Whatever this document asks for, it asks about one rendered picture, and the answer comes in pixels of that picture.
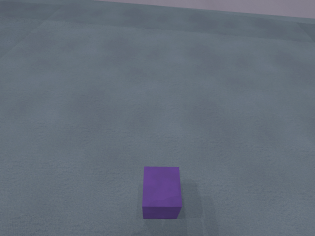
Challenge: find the carton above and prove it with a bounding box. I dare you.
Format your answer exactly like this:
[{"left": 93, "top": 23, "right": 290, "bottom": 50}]
[{"left": 142, "top": 166, "right": 183, "bottom": 219}]

